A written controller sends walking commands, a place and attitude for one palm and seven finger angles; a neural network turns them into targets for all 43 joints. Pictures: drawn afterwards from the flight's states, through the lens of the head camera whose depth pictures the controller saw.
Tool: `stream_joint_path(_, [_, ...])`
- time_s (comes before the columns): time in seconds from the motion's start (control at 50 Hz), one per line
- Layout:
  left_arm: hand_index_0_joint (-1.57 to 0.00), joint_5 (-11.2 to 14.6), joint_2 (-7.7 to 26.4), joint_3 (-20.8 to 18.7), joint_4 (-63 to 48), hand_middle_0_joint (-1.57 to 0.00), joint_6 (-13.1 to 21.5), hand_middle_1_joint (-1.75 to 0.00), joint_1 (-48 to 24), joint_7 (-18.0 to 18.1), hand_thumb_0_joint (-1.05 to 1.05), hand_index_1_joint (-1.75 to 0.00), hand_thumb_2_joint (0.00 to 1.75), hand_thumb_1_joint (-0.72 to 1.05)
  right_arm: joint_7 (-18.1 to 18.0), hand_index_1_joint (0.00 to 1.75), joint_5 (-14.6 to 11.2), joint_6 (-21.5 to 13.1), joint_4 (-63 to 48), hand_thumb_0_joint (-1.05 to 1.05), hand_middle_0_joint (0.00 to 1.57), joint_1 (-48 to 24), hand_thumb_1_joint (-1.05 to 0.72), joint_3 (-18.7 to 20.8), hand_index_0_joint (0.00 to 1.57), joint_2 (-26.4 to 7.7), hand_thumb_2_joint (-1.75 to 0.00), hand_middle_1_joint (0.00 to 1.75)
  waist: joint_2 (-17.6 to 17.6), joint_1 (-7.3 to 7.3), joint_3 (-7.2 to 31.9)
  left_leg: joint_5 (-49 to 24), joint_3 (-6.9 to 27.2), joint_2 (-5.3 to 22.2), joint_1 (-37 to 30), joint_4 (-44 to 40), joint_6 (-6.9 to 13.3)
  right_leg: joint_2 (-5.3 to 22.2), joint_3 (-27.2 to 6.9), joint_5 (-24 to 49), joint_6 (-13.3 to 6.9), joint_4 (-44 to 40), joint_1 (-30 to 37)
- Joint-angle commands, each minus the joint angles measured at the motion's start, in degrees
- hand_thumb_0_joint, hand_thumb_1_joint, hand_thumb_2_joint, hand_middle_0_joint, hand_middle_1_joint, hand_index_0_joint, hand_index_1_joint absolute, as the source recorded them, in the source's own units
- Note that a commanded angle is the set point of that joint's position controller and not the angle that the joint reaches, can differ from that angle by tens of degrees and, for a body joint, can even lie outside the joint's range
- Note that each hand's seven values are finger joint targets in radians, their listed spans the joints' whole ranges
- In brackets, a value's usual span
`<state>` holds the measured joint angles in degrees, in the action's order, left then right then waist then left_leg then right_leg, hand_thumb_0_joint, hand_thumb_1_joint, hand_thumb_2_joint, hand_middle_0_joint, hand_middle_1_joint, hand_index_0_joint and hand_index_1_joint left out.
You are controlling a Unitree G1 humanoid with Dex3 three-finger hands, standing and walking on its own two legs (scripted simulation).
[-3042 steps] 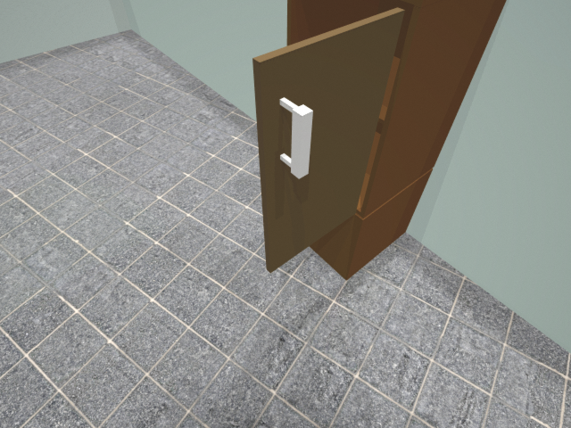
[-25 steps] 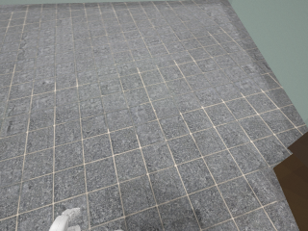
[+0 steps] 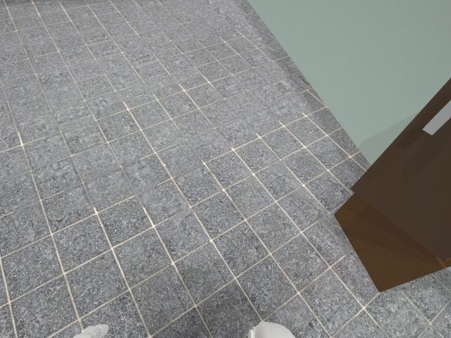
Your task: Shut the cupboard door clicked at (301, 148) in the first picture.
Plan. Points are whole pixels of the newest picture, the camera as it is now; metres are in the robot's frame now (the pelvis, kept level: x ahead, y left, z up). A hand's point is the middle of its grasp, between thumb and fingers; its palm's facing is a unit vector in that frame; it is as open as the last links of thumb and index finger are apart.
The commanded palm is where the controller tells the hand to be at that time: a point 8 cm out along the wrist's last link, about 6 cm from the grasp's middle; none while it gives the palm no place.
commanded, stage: turn to face it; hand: left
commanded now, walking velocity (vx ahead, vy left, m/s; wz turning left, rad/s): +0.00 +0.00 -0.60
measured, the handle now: out of the picture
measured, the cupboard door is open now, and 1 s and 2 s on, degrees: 25 25 25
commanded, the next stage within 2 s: take the last steps up to it in 1.20 s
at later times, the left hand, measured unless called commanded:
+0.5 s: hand (147, 318) +0.17 +0.16 -0.18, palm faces -0.26 -0.94 -0.20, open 7.4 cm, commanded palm none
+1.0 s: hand (193, 275) +0.25 +0.08 -0.16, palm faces -0.55 -0.80 -0.26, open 7.4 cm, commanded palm none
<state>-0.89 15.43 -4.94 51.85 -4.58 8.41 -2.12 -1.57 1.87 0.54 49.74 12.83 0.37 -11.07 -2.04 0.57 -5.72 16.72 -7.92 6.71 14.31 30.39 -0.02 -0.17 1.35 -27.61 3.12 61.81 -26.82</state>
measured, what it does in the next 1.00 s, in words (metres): steps on the spot, turning right: right foot, then left foot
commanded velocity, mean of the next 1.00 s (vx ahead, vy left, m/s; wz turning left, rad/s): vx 0.00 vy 0.00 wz -0.54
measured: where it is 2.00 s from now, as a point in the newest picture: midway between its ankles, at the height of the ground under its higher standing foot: outside the picture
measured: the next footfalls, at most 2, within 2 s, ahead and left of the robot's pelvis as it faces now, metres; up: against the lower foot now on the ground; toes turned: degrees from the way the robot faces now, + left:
right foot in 0.20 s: +0.02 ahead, -0.15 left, +0.00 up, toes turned -12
left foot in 0.52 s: +0.12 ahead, +0.09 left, +0.00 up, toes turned -13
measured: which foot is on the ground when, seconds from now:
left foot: down 0.00-0.18, up 0.20-0.50, down 0.52-0.90, up 0.92-1.00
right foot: up 0.00-0.18, down 0.20-0.52, up 0.54-0.88, down 0.90-1.00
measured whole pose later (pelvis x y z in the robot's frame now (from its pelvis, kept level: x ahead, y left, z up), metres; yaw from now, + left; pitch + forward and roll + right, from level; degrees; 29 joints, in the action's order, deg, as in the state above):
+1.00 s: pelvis +0.05 -0.03 -0.01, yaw -34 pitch +1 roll -1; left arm -1.1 12.4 -2.6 51.6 -1.4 7.4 -0.5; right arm -1.1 0.8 4.1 53.9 12.6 3.2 -15.7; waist 3.3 -1.3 -5.4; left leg 29.5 -3.6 6.8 25.0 61.2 -3.7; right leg 0.4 2.2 -18.1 0.1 33.5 -16.1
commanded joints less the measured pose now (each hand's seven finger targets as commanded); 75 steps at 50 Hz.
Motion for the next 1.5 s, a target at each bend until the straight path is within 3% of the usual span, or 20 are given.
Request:
stream_joint_path(0.0, [-0.2,0.0,1.35,-0.31,-6.09,-0.2,1.41,-0.3,-4.43,-0.45,0.0,-0.3,0.9,0.9,-0.83,0.3,0.0,-0.72,-1.67,0.0,0.2,4.72,-0.9,4.52,0.2,-12.95,-0.9,0.3,13.85,-2.99,8.28,-33.69,5.18,13.53,-11.24,-7.32,7.04,1.86,1.8,0.38,-0.22,-8.82,-0.47])
stream_joint_path(0.12, [-0.2,-0.24,2.78,-0.49,-4.64,-0.2,2.39,-0.3,0.98,-0.16,0.0,-0.3,0.9,0.9,0.08,0.3,-0.44,0.06,-1.54,0.0,0.2,1.46,-0.9,5.55,0.2,-14.38,-0.9,0.3,12.65,0.15,8.42,-21.84,0.39,12.91,-3.32,1.36,2.44,-0.22,5.42,13.94,-2.7,-32.33,15.86])
stream_joint_path(0.14, [-0.2,-0.52,5.84,-1.04,-3.46,-0.2,2.87,-0.3,4.83,0.29,0.0,-0.3,0.9,0.9,0.56,0.3,-0.89,0.17,-2.06,0.0,0.2,1.38,-0.9,5.53,0.2,-13.02,-0.9,0.3,6.0,1.91,9.74,-15.64,-1.46,10.12,2.77,8.72,-0.34,3.34,0.48,20.33,-4.56,-37.95,24.35])
stream_joint_path(0.16, [-0.2,-0.93,11.92,-2.19,-2.36,-0.2,3.58,-0.3,8.33,1.13,0.0,-0.3,0.9,0.9,0.76,0.3,-1.28,0.24,-4.45,0.0,0.2,-0.69,-0.9,4.4,0.2,-8.3,-0.9,0.3,-12.49,3.84,10.16,11.28,-5.06,1.7,17.0,20.78,-3.81,17.61,-18.45,35.19,-10.17,-42.06,32.37])
stream_joint_path(0.2, [-0.2,-0.26,13.72,-2.6,-2.16,-0.2,3.5,-0.3,8.74,2.41,0.0,-0.3,0.9,0.9,0.0,0.3,-1.33,1.48,-6.16,0.0,0.2,-5.08,-0.9,3.86,0.2,-8.58,-0.9,0.3,-12.65,3.94,7.84,18.94,6.9,-0.75,23.03,36.16,-4.03,21.69,-25.8,37.46,-17.09,-43.69,24.06])
stream_joint_path(0.28, [-0.2,-0.48,8.77,-1.32,-4.92,-0.2,3.54,-0.3,-0.76,2.88,0.0,-0.3,0.9,0.9,0.5,0.3,-0.99,1.05,-3.06,0.0,0.2,-1.92,-0.9,3.72,0.2,-8.52,-0.9,0.3,-7.67,-0.89,8.36,8.9,6.76,-0.2,17.49,32.15,-5.05,13.91,-14.2,37.61,-13.87,-40.02,19.41])
stream_joint_path(0.46, [-0.2,0.01,8.6,-1.56,-4.87,-0.2,2.63,-0.3,-2.39,2.3,0.0,-0.3,0.9,0.9,-0.11,0.3,-1.46,-0.45,-1.74,0.0,0.2,5.71,-0.9,3.67,0.2,-9.18,-0.9,0.3,-3.92,-4.17,10.39,-5.71,5.76,-3.39,-4.82,-5.5,-3.97,7.92,-16.62,30.0,-8.21,-31.3,9.17])
stream_joint_path(0.5, [-0.2,0.56,3.01,-0.42,-6.65,-0.2,2.22,-0.3,1.07,1.5,0.0,-0.3,0.9,0.9,-0.49,0.3,-0.17,-0.96,-2.46,0.0,0.2,7.34,-0.9,5.08,0.2,-18.13,-0.9,0.3,21.2,-3.38,11.58,-18.78,26.99,20.05,-12.45,-13.37,6.39,-3.47,-2.93,-8.41,-1.86,-8.39,-4.87])
stream_joint_path(0.58, [-0.2,-0.09,4.01,-1.12,-5.0,-0.2,1.83,-0.3,-1.03,0.37,0.0,-0.3,0.9,0.9,-1.01,0.3,0.15,-1.19,-4.14,0.0,0.2,0.92,-0.9,3.75,0.2,-13.16,-0.9,0.3,11.72,-1.03,6.69,-29.6,14.24,14.85,-6.95,-10.14,7.52,1.53,-3.5,-1.27,-0.06,7.73,-6.11])
stream_joint_path(0.76, [-0.2,-0.14,1.42,0.0,-5.61,-0.2,1.84,-0.3,-4.05,-0.31,0.0,-0.3,0.9,0.9,-0.17,0.3,-0.03,-0.4,-1.08,0.0,0.2,3.68,-0.9,5.14,0.2,-13.82,-0.9,0.3,15.44,-3.09,8.08,-30.49,2.8,14.4,-9.98,-5.91,6.35,0.94,3.98,2.03,-1.07,-16.75,3.75])
stream_joint_path(0.82, [-0.2,-0.24,2.49,-0.12,-4.15,-0.2,2.58,-0.3,0.98,0.06,0.0,-0.3,0.9,0.9,0.2,0.3,-0.48,-0.07,-0.93,0.0,0.2,1.73,-0.9,5.52,0.2,-14.45,-0.9,0.3,13.19,-0.09,9.19,-25.07,-0.08,13.14,-5.86,0.49,2.8,-0.03,5.48,14.21,-2.59,-32.14,14.3])
stream_joint_path(0.84, [-0.2,-0.55,5.3,-0.46,-2.9,-0.2,3.14,-0.3,4.59,0.47,0.0,-0.3,0.9,0.9,0.65,0.3,-0.97,-0.03,-1.13,0.0,0.2,2.0,-0.9,5.44,0.2,-13.16,-0.9,0.3,7.39,1.49,10.78,-20.09,-1.46,10.6,-0.09,7.42,0.25,2.8,1.47,21.15,-4.06,-38.47,23.41])
stream_joint_path(0.88, [-0.2,-0.15,14.05,-1.74,-0.66,-0.2,3.87,-0.3,10.92,1.91,0.0,-0.3,0.9,0.9,0.61,0.3,-1.41,0.91,-4.86,0.0,0.2,-2.79,-0.9,3.87,0.2,-8.38,-0.9,0.3,-12.57,4.84,9.95,21.92,0.88,-1.55,19.21,29.94,-4.1,23.75,-23.25,47.05,-15.21,-42.05,27.65])
stream_joint_path(0.92, [-0.2,-0.44,12.4,-1.96,-1.51,-0.2,3.82,-0.3,6.24,2.98,0.0,-0.3,0.9,0.9,-0.12,0.3,-1.3,1.35,-4.19,0.0,0.2,-2.96,-0.9,3.71,0.2,-7.99,-0.9,0.3,-15.45,2.22,8.26,17.49,7.92,-0.64,24.55,37.61,-3.92,20.67,-23.23,39.0,-16.66,-42.84,25.28])
stream_joint_path(0.98, [-0.2,-0.48,8.15,-0.55,-3.55,-0.2,3.75,-0.3,-0.75,2.99,0.0,-0.3,0.9,0.9,0.65,0.3,-0.95,1.3,-1.01,0.0,0.2,0.34,-0.9,3.59,0.2,-7.9,-0.9,0.3,-7.74,-1.53,8.55,8.19,6.49,-0.44,16.64,33.79,-4.47,13.96,-11.44,34.93,-13.33,-41.23,18.3])
stream_joint_path(1.14, [-0.2,-0.39,7.68,-0.83,-1.52,-0.2,3.23,-0.3,-0.61,2.77,0.0,-0.3,0.9,0.9,0.1,0.3,-1.24,0.04,1.22,0.0,0.2,5.93,-0.9,2.94,0.2,-6.29,-0.9,0.3,-6.91,-3.22,8.3,-3.11,4.1,-4.25,0.38,0.48,-3.57,11.06,-13.39,28.45,-10.33,-36.04,12.58])
stream_joint_path(1.16, [-0.2,0.06,6.09,-0.43,-1.93,-0.2,2.93,-0.3,-0.31,2.72,0.0,-0.3,0.9,0.9,-0.01,0.3,-1.14,-0.63,2.17,0.0,0.2,7.98,-0.9,3.01,0.2,-7.99,-0.9,0.3,-1.39,-3.61,9.15,-8.48,6.12,-2.45,-5.83,-6.46,-2.8,8.08,-11.27,25.12,-7.71,-31.99,9.05])
stream_joint_path(1.2, [-0.2,0.51,1.19,0.58,-3.05,-0.2,2.4,-0.3,2.45,2.34,0.0,-0.3,0.9,0.9,-0.63,0.3,-0.03,-1.03,1.31,0.0,0.2,8.56,-0.9,4.25,0.2,-15.3,-0.9,0.3,19.22,-2.97,8.32,-22.07,26.0,17.56,-7.99,-12.94,7.38,-1.74,-1.66,-5.47,-2.32,-13.41,-0.54])
stream_joint_path(1.3, [-0.2,0.11,0.67,0.08,-0.04,-0.2,2.01,-0.3,1.53,1.52,0.0,-0.3,0.9,0.9,-1.49,0.3,0.16,-1.45,1.48,0.0,0.2,4.23,-0.9,2.67,0.2,-10.0,-0.9,0.3,11.84,-0.92,6.65,-29.91,13.92,11.34,-6.08,-11.5,7.48,1.22,-3.68,1.3,-1.16,-0.71,-0.48])
stream_joint_path(1.48, [-0.2,-0.83,-0.46,0.54,-1.19,-0.2,2.48,-0.3,-6.06,-0.96,0.0,-0.3,0.9,0.9,-0.92,0.3,0.52,-2.34,6.69,0.0,0.2,12.77,-0.9,4.7,0.2,-11.11,-0.9,0.3,10.09,-5.44,3.61,-0.04,13.4,15.24,-11.94,-19.03,7.44,3.46,-0.2,5.48,-1.9,-12.23,-5.59])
